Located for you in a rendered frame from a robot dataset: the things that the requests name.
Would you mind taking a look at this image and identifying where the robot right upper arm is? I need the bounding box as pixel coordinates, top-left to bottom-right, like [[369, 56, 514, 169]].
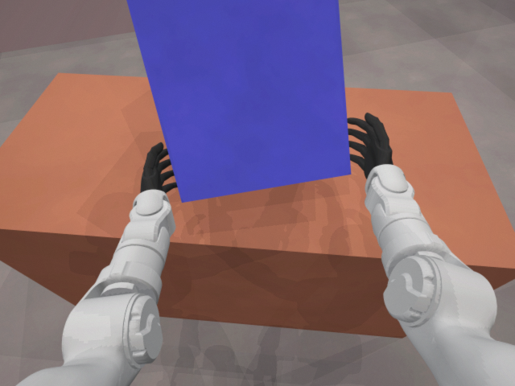
[[383, 255, 515, 386]]

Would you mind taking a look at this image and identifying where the pedestal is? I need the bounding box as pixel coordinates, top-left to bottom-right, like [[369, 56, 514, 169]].
[[0, 73, 515, 339]]

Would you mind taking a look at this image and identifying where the robot left upper arm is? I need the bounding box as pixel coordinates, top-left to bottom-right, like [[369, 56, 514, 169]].
[[16, 293, 163, 386]]

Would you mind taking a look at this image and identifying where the right robot forearm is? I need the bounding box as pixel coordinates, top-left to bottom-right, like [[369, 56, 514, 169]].
[[365, 164, 497, 320]]

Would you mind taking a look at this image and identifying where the left robot forearm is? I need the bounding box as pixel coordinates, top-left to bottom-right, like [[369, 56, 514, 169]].
[[62, 190, 175, 359]]

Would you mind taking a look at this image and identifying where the carton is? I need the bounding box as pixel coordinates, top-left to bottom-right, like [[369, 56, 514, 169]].
[[126, 0, 351, 203]]

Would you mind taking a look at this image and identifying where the robot left hand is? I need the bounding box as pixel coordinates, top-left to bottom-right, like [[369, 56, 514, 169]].
[[140, 142, 177, 193]]

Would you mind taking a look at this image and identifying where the robot right hand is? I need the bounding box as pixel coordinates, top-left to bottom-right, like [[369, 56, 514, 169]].
[[347, 113, 393, 179]]

